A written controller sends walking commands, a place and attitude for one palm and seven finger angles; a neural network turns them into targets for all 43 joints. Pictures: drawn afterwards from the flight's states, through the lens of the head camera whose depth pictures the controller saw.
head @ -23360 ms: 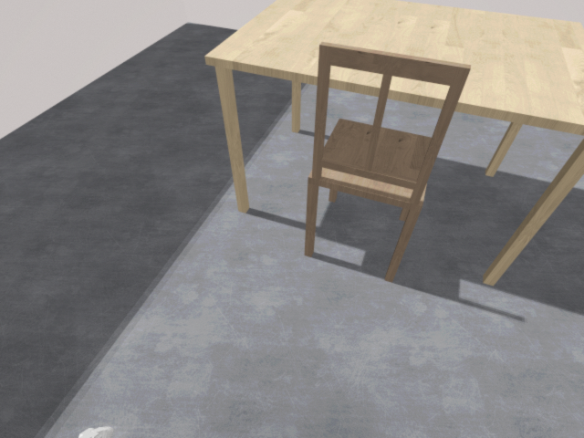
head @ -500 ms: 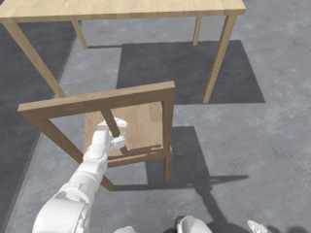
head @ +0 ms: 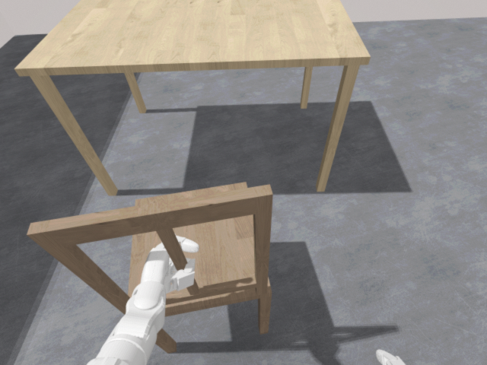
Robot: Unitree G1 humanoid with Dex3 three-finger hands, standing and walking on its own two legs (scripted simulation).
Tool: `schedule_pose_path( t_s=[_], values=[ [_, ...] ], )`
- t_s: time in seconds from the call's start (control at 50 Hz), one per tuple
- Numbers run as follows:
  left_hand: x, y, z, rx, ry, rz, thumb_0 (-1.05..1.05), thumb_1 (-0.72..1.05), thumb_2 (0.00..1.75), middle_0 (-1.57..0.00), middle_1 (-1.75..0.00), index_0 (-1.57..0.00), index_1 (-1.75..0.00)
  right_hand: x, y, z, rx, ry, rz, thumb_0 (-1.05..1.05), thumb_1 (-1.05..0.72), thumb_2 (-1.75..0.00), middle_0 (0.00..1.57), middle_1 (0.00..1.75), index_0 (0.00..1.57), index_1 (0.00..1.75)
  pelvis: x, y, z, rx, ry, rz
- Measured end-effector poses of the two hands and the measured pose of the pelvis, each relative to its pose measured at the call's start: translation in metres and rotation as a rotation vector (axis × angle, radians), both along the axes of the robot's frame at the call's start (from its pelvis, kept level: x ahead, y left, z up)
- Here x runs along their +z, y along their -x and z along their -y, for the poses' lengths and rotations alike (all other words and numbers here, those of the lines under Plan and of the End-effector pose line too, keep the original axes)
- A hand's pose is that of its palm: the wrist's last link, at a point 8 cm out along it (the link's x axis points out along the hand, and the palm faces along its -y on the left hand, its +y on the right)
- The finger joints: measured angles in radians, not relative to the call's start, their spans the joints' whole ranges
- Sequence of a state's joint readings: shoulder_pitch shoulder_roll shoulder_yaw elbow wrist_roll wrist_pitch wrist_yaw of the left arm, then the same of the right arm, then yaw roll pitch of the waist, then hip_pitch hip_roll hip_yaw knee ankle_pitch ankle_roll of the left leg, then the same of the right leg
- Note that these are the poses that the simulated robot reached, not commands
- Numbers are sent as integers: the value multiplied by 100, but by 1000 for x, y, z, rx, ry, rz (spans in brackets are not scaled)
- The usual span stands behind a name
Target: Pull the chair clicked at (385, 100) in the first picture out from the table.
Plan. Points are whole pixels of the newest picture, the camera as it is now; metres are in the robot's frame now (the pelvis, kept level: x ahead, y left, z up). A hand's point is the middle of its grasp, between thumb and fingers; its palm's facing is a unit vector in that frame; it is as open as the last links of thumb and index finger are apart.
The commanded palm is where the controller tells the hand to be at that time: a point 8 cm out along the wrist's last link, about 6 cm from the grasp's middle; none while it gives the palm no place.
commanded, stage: stop walking, hand still on the chair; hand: left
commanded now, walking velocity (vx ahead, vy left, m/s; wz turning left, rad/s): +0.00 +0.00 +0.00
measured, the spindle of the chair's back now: (181, 264) +0.32 +0.14 -0.08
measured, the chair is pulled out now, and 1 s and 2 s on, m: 0.58 0.58 0.58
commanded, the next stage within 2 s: open the thumb and straighten the fingers in 0.50 s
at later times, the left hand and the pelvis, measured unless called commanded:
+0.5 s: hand (188, 273) +0.29 +0.12 -0.06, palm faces -0.05 -0.98 -0.17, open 5.2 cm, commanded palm +0.27 +0.17 -0.04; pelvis +0.03 +0.01 +0.00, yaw +0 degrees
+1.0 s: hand (180, 271) +0.29 +0.13 -0.05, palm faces -0.05 -0.99 -0.16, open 12.2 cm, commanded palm +0.27 +0.18 -0.04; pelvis +0.03 +0.02 -0.02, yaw +1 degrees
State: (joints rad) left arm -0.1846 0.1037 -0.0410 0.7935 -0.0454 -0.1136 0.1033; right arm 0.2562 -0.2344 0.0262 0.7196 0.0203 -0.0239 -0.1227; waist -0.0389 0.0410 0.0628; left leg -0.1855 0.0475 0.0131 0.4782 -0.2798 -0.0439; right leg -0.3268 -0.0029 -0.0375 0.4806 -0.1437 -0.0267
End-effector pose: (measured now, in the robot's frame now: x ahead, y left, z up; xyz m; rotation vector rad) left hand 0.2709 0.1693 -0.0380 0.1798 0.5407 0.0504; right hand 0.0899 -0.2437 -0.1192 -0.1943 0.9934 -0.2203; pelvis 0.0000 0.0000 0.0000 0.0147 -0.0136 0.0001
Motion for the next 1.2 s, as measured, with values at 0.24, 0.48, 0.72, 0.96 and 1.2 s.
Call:
schedule_pose_path(
  t_s=[0.24,0.48,0.72,0.96,1.2],
  values=[
    [0,-1,-2,-38,5,-2,4,70,77,-22,-118,-50,-144,21,-66,-11,38,14,122,1,-90,-90,20,30,20,30,2,-22,-9,5,3,6],
    [0,-2,-2,-48,12,-5,4,70,76,-20,-120,-50,-144,22,-77,-26,58,-6,115,1,-90,-90,20,30,20,30,3,-30,-13,7,7,0],
    [0,-4,-6,-47,43,13,3,64,75,-24,-125,-50,-144,14,-54,-19,20,-47,79,1,-90,-90,21,30,20,30,-2,-29,-14,19,4,-58],
    [3,-7,-15,-60,29,28,1,-18,37,-34,-122,-46,-131,10,-69,-15,57,-26,196,2,-90,-90,20,30,20,30,-19,-25,-21,18,3,-130],
    [1,6,-18,-48,27,10,-1,-51,21,-19,-59,-21,-60,5,-97,-37,123,-56,278,2,-90,-90,20,30,20,30,-29,-28,-22,38,5,-151]
  ],
)
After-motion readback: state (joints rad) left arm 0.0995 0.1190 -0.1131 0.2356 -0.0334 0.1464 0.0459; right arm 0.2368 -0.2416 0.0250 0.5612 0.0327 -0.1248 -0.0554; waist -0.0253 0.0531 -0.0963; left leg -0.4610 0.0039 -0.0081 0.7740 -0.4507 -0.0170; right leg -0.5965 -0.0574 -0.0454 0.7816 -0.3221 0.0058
